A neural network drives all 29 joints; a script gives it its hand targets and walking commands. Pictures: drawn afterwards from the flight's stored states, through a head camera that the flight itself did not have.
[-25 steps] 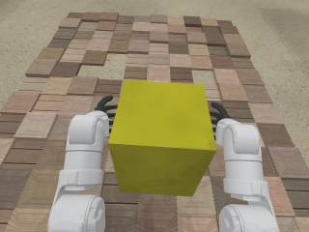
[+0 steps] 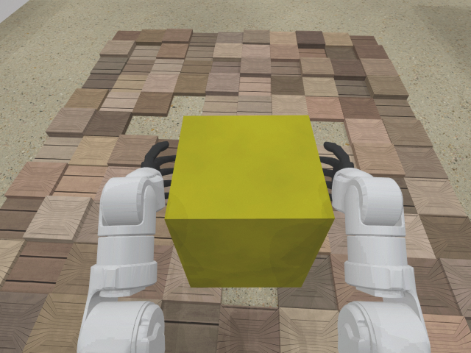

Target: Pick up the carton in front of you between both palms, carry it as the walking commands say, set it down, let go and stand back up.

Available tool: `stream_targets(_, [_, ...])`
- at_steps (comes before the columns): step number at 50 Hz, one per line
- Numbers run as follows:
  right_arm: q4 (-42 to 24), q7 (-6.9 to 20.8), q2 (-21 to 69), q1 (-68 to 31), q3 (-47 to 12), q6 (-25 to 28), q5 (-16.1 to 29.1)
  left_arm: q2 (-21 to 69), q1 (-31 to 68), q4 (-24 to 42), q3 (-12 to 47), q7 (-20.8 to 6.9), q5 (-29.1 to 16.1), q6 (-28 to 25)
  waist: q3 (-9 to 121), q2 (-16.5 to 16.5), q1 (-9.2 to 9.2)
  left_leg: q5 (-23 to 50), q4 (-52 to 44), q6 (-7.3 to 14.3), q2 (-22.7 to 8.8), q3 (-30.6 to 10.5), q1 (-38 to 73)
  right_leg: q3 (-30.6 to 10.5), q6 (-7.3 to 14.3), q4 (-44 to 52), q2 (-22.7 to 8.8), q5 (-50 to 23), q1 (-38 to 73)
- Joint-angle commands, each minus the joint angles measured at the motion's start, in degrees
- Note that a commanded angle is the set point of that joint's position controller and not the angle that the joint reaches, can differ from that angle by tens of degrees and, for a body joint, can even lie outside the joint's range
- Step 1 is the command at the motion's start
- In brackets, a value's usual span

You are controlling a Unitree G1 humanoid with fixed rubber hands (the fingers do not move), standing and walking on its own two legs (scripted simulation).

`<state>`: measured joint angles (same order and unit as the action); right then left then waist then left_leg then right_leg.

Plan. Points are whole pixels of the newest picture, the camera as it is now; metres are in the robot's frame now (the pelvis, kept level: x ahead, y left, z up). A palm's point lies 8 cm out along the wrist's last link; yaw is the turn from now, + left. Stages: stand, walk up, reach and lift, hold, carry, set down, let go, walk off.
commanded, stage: carry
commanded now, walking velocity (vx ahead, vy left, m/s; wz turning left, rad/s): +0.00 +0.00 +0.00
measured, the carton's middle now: (245, 206) +0.36 +0.00 +0.04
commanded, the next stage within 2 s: none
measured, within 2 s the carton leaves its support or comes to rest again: neither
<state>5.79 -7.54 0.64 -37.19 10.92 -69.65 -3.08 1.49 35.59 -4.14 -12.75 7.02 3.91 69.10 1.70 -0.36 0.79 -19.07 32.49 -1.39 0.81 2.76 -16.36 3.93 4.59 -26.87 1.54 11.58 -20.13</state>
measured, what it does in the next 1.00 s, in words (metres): lifts its left foot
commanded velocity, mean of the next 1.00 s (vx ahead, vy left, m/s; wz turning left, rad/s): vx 0.21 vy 0.00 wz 0.00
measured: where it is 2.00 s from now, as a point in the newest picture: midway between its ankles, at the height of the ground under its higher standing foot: (216, 252)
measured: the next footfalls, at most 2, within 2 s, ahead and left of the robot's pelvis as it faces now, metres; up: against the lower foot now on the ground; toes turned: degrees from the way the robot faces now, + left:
left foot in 1.16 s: +0.24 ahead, +0.16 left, -0.01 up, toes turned +5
right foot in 1.62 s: +0.59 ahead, +0.03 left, -0.04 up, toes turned -5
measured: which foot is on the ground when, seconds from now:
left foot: down 0.00-0.90, up 0.92-1.00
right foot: down 0.00-1.00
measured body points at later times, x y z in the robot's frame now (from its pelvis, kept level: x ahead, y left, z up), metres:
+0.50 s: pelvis +0.01 +0.03 +0.00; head +0.00 +0.04 +0.45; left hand +0.36 +0.19 +0.11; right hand +0.36 -0.11 +0.11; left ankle -0.05 +0.11 -0.73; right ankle +0.02 -0.07 -0.74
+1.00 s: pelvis +0.06 +0.03 +0.00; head +0.03 +0.03 +0.44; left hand +0.41 +0.18 +0.11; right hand +0.41 -0.12 +0.11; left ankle +0.01 +0.12 -0.70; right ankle +0.02 -0.07 -0.74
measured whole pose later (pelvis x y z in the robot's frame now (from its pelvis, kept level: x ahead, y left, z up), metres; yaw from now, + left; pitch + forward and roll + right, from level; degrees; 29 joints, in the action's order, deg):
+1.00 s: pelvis +0.06 +0.03 +0.00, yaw +1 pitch +4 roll +1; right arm 15.9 -7.3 -1.9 -36.6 10.4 -69.5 -1.3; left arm 0.9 36.3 -15.6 -9.9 7.0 4.3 68.8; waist 9.5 -0.8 0.3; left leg -31.3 49.1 2.0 1.1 3.6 -23.4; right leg 5.2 2.3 -30.1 -1.0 19.3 -15.4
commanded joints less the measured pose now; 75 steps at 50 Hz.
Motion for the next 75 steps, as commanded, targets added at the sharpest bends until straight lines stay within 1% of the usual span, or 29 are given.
stream_targets(1, [-7.75,12.26,63.33,-40.05,-37.26,2.01,23.21,61.55,44.28,8.13,39.26,-14.39,-27.2,-0.76,32.14,-4.19,0.29,11.22,-1.99,1.09,-2.48,-2.01,3.3,-8.99,1.76,-4.17,-12.73,-55.23,25.52])
stream_targets(6, [-5.08,12.64,61.78,-36.87,-36.0,1.81,22.09,61.38,41.0,4.35,38.45,-14.51,-26.03,-0.5,31.82,-1.11,-0.01,23.7,-1.31,2.19,-3.92,-3.26,6.83,-7.6,1.85,-5.37,-10.95,-50.06,21.49])
stream_targets(11, [-5.05,13.45,62.33,-39.47,-35.96,1.98,23.15,62.31,41.37,2.71,37.8,-14.25,-25.14,-0.91,30.52,1.73,-0.43,37.47,0.12,3.53,-6.5,-5.28,10.78,-5.32,1.18,-5.64,-8.59,-36.79,14.98])
stream_targets(14, [-5.19,13.69,62.47,-40.47,-35.97,2.0,23.68,62.38,41.44,2.29,37.39,-13.93,-24.87,-0.98,29.79,2.04,-0.76,40.14,0.29,4.2,-7.24,-5.98,11.49,-4.63,0.49,-5.09,-7.83,-31.49,13.47])
stream_targets(20, [-4.49,13.91,62.48,-41.01,-35.52,1.97,23.96,62.19,41.28,1.18,36.57,-13.8,-24.59,-0.93,29.36,0.28,-0.93,30.18,-0.34,4.03,-6.78,-6.3,8.74,-5.53,0.64,-4.44,-9.62,-32.83,15.82])
stream_targets(30, [-1.56,14.32,62.38,-41.4,-33.62,1.91,23.72,62.04,42.59,-0.72,35.22,-13.78,-24.41,-0.87,24.79,0.49,-0.94,20.88,-4.15,4.76,-7.22,-7.01,6.79,-5.75,-0.93,-1.27,-9.48,-16.35,12.75])
stream_targets(34, [0.1,14.46,62.4,-41.73,-32.34,1.96,23.04,62.43,43.48,-2.09,34.45,-13.86,-24.19,-0.98,20.69,2.2,-1.77,-5.99,-10.96,6.63,-7.46,-9.36,4.32,-4.15,-1.49,-0.23,-7.18,10.27,8.62])
stream_targets(36, [1.23,14.46,62.28,-42.14,-31.86,2.0,22.83,62.08,44.09,-3.17,33.73,-13.89,-23.84,-1.03,15.85,3.97,-2.35,-14.63,-14.99,8.16,-9.63,-14.09,3.33,-2.53,-1.77,-3.38,-5.42,15.4,2.75])
stream_targets(39, [2.63,14.32,61.95,-42.05,-31.18,2.34,22.54,61.85,43.05,-5.73,32.3,-13.88,-23.14,-1.14,12.71,5.74,-3.08,-7.01,-14.98,10.92,-13.18,-18.21,6.53,1.46,-1.59,-4.7,-2.96,11.36,-2.89])
stream_targets(41, [2.27,14.14,62.08,-42.81,-31.09,2.52,22.84,61.77,42.22,-6.95,31.51,-13.83,-22.73,-1.35,14.75,4.34,-2.77,1.77,-11.38,11.05,-12.36,-15.77,7.29,1.82,-1.08,-1.61,-2.68,9.41,0.6])
stream_targets(43, [1.75,14.03,62.56,-43.4,-31.35,2.63,23.49,61.96,41.19,-7.8,30.96,-13.68,-22.41,-1.56,18.03,1.87,-1.8,3.42,-4.82,8.99,-8.97,-10.29,2.45,-2.3,0.62,0.6,-4.84,8.79,10.11])
stream_targets(45, [2.66,14.19,63.47,-42.94,-31.16,2.46,23.79,60.46,39.1,-9.1,29.75,-13.3,-21.72,-1.75,20.17,-9.88,0.29,-4.76,11.39,4.68,-1.11,0.24,-15.87,-21.67,7.13,5.05,-17.28,4.26,26.3])
stream_targets(46, [2.94,14.29,63.33,-43.86,-31.13,2.41,24.11,59.92,38.79,-9.18,29.41,-13.06,-21.47,-1.93,18.45,-12.84,1.26,-14.3,16.26,3.75,0.06,0.96,-27.04,-29.63,11.02,5.41,-22.28,-1.52,32.22])
stream_targets(47, [3.31,14.35,63.53,-44.24,-31.44,2.4,24.53,59.99,39.58,-7.61,29.65,-12.85,-21.74,-2.05,17.92,-10.65,2.54,-18.55,19.55,3.78,-0.56,-0.54,-32.28,-33.12,12.82,6.68,-24.56,-5.48,34.2])
stream_targets(49, [2.07,14.24,64.92,-44.65,-31.97,2.56,25.41,61.21,44.99,-0.94,31.88,-12.38,-23.81,-2.19,19.61,-4.9,2.94,-13.94,18.44,3.11,-2.77,-1.55,-31.14,-28.41,10.83,8.35,-23.83,-3.98,32.57])
stream_targets(52, [-1.8,13.12,64.96,-45.03,-32.59,2.17,25.74,62.84,50.18,6.7,35.8,-11.73,-26.96,-2.1,21.18,-7.77,2.22,-3.06,11.53,1.91,-2.3,1.24,-19.69,-16.7,5.6,10.52,-18.15,-1.13,24.32])
stream_targets(54, [-2.51,12.35,63.97,-42.39,-32.5,1.67,24.65,63.0,48.67,7.49,36.73,-11.7,-27.58,-1.56,21.65,-8.99,2.12,0.82,8.89,2.08,-0.79,4.01,-14.89,-11.08,3.89,8.3,-15.58,-4.79,21.18])
stream_targets(58, [-0.8,12.23,61.54,-36.95,-31.44,0.96,21.82,62.64,43.38,4.12,37.23,-12.5,-26.96,-0.85,20.19,-8.41,2.96,12.91,-3.04,2.71,-0.86,3.05,-9.89,-6.05,2.28,2.34,-13.18,-15.0,20.73])
stream_targets(59, [-0.15,12.46,61.19,-36.16,-31.06,0.94,21.25,62.9,42.67,2.82,37.46,-12.74,-26.74,-0.93,21.14,-7.61,1.3,15.16,-6.14,3.0,0.05,5.39,-3.58,-4.19,1.37,-1.13,-12.8,-19.06,18.72])
stream_targets(60, [0.25,12.6,60.33,-36.19,-30.85,1.43,20.42,63.76,43.38,2.47,37.67,-13.18,-27.01,-0.92,22.56,-2.93,-0.12,15.76,-10.48,3.1,3.14,9.12,2.83,0.9,-0.34,-8.08,-8.84,-25.78,17.15])
stream_targets(61, [0.18,12.68,59.65,-35.76,-30.42,2.09,19.81,64.15,45.52,2.54,38.03,-13.63,-27.61,-0.96,25.06,1.35,-2.59,15.86,-10.42,5.33,0.98,4.13,17.0,2.87,-2.94,-17.98,-6.4,-22.17,6.79])
stream_targets(62, [-0.07,12.77,59.37,-35.36,-30.19,2.6,19.63,64.5,46.58,2.66,38.73,-14.03,-28.01,-1.13,26.79,7.29,-5.27,20.03,-9.43,8.21,-7.15,-8.04,29.76,2.61,-5.1,-28.11,-4.14,-5.97,-7.41])
stream_targets(63, [-1.27,12.7,59.63,-36.14,-30.64,3.09,19.8,65.4,47.48,3.07,39.36,-14.41,-28.17,-1.28,27.29,17.91,-5.95,39.57,-6.24,11.89,-16.44,-21.82,36.05,1.05,-5.94,-40.53,0.13,18.57,-18.87])
stream_targets(64, [-4.46,12.6,59.69,-38.48,-31.52,3.14,20.68,66.38,47.38,2.58,39.36,-14.4,-27.94,-1.51,28.89,14.84,-5.83,37.7,-4.93,15.41,-19.16,-25.32,38.13,-2.68,-4.6,-46.7,-1.11,20.8,-24.92])
stream_targets(65, [-7.98,12.6,61.11,-41.86,-33.63,3.2,22.35,65.82,47.46,3.87,39.16,-14.04,-27.75,-1.68,27.61,8.67,-6.2,33.77,-5.27,15.33,-18.56,-24.29,35.07,-4.09,-3.58,-46.7,-3.22,18.5,-27.31])
stream_targets(66, [-11.59,12.58,61.82,-45.18,-35.2,3.22,24.02,65.52,47.58,4.84,39.15,-13.49,-27.74,-1.54,26.11,5.54,-5.79,31.98,-6.37,13.63,-17.53,-22.21,31.92,-4.53,-3.12,-43.13,-4.16,15.78,-27.43])
stream_targets(68, [-15.77,12.63,62.27,-47.56,-37.56,2.8,26.3,64.38,44.5,5.84,38.51,-12.08,-26.46,-1.17,25.0,6.52,-4.62,31.73,-8.59,12.45,-16.37,-18.91,28.14,-3.55,-3.44,-36.24,-4.38,12.46,-25.18])
stream_targets(71, [-16.0,13.59,62.22,-44.68,-38.76,2.01,27.58,61.84,39.53,5.95,37.52,-10.49,-23.17,-0.91,24.75,7.89,-5.67,38.25,-9.33,12.94,-15.15,-14.97,29.63,-1.3,-3.92,-28.3,-2.88,6.17,-26.48])
stream_targets(75, [-11.85,15.55,62.47,-41.88,-39.87,1.93,28.32,57.91,35.2,4.41,36.1,-10.0,-18.05,-1.17,22.14,7.1,-6.71,43.94,-6.29,10.44,-8.68,-5.71,26.73,3.03,-3.17,-8.06,0.16,-13.59,-19.25])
